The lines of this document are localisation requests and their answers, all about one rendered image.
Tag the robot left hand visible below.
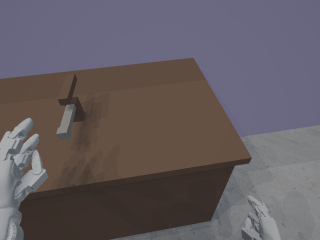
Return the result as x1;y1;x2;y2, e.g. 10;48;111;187
0;118;49;210

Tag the counter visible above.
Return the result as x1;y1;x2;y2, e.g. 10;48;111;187
0;58;252;240

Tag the robot left forearm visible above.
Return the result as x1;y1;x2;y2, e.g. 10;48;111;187
0;207;24;240

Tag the tap lever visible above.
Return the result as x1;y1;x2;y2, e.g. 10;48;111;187
56;104;76;141

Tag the robot right hand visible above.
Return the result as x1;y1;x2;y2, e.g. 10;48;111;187
241;195;282;240

